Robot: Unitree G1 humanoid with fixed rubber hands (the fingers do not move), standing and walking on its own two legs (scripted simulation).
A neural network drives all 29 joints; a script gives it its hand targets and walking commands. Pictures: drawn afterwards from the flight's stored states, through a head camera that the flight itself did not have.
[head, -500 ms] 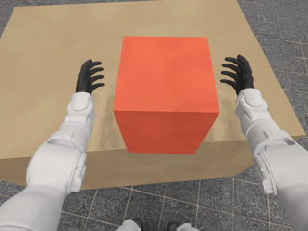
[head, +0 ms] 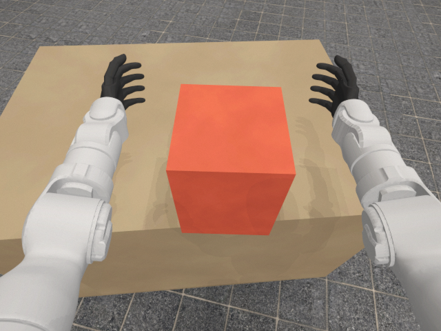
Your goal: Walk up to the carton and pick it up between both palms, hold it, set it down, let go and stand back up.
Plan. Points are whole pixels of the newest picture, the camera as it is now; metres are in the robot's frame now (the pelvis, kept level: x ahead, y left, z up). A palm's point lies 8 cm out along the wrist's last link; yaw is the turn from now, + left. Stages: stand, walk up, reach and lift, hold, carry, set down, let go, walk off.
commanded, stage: set down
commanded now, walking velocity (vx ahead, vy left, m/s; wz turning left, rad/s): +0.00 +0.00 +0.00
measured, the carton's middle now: (228, 165) +0.44 +0.00 +0.00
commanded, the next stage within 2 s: none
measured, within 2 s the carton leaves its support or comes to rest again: neither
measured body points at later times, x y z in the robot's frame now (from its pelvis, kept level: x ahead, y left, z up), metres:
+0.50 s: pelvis +0.01 +0.00 +0.01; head +0.04 +0.01 +0.46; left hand +0.45 +0.22 +0.14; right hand +0.45 -0.19 +0.13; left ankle +0.03 +0.12 -0.73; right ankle +0.01 -0.07 -0.73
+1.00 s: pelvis +0.01 +0.00 +0.01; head +0.04 +0.01 +0.46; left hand +0.38 +0.22 +0.06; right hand +0.38 -0.20 +0.07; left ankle +0.03 +0.12 -0.73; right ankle +0.01 -0.07 -0.73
